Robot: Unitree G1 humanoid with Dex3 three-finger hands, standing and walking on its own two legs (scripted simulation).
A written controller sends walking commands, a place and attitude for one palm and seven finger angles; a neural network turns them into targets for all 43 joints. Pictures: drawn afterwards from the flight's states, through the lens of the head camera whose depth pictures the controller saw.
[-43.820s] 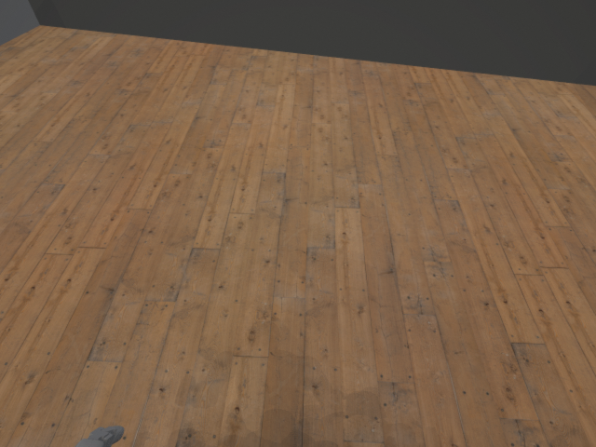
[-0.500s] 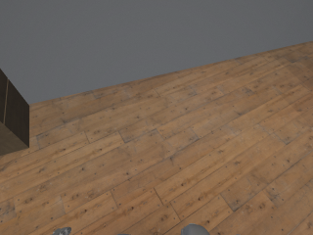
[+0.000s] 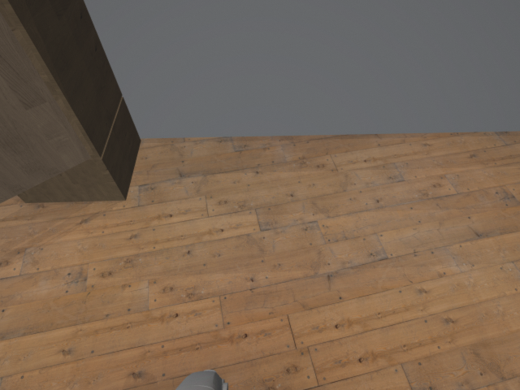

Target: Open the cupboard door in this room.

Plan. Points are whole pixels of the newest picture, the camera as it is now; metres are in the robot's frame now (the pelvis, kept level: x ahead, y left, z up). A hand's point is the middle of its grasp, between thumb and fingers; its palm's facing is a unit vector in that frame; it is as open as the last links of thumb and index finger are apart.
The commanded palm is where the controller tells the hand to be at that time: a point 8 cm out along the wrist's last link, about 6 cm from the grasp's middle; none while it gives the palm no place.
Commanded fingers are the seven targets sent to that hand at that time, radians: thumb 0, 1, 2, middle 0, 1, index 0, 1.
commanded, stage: turn to face it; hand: left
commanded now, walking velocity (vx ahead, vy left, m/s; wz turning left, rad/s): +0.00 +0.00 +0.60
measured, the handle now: out of the picture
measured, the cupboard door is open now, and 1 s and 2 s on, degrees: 39 39 39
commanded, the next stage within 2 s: take the last steps up to it in 1.12 s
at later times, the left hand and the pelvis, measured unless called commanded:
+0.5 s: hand out of the picture +0.07 +0.22 -0.15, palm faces +0.26 -0.92 -0.28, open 7.4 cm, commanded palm none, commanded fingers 0.00 0.90 0.90 -0.20 -0.30 -0.20 -0.30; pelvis +0.00 -0.02 +0.00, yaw +16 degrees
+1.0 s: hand out of the picture -0.09 +0.19 -0.19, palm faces +0.58 -0.78 -0.24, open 7.4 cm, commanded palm none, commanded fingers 0.00 0.90 0.90 -0.20 -0.30 -0.20 -0.30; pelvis +0.00 -0.01 -0.01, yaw +33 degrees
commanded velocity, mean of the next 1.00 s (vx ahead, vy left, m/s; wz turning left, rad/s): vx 0.00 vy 0.00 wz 0.52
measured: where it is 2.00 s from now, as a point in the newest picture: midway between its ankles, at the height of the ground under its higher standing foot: outside the picture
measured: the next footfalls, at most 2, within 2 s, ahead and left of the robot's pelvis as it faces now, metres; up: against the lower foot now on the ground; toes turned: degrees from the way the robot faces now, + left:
left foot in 0.06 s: +0.06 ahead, +0.12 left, +0.00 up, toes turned +7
right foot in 0.52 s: +0.07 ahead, -0.14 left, +0.00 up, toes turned +16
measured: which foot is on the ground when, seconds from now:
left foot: up 0.00-0.04, down 0.06-0.52, up 0.54-0.90, down 0.92-1.00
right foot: down 0.00-0.06, up 0.08-0.50, down 0.52-0.92, up 0.94-1.00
